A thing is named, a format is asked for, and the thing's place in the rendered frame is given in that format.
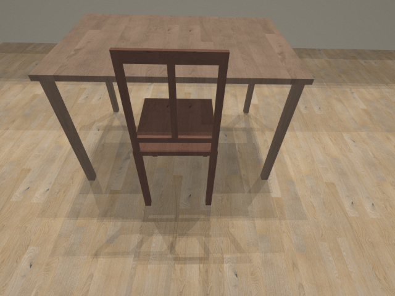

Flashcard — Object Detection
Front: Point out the table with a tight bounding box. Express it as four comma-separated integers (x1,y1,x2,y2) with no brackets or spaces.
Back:
28,14,314,181

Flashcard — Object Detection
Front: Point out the chair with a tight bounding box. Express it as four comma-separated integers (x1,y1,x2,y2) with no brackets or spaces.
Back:
109,47,230,206

